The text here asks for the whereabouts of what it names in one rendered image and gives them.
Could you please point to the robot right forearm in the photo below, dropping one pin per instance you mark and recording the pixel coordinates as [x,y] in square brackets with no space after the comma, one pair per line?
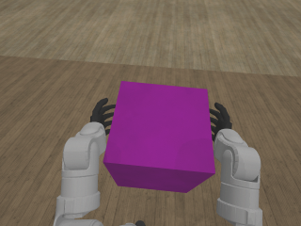
[240,180]

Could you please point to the carton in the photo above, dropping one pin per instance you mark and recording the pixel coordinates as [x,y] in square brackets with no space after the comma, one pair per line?
[160,137]

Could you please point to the right robot hand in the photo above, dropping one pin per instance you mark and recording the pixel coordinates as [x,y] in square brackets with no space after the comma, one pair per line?
[222,121]

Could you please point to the left robot hand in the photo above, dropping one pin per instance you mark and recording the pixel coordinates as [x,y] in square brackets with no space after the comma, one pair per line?
[99,116]

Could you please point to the robot left forearm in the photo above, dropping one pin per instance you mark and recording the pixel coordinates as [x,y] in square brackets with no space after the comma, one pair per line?
[80,168]

